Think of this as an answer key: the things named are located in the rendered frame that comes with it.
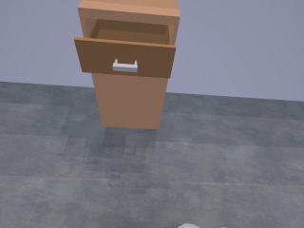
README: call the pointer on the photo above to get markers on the cabinet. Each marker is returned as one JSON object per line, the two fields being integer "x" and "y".
{"x": 127, "y": 101}

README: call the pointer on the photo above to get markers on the handle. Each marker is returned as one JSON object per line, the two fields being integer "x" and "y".
{"x": 125, "y": 67}

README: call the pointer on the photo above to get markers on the drawer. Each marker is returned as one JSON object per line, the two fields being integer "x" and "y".
{"x": 148, "y": 44}

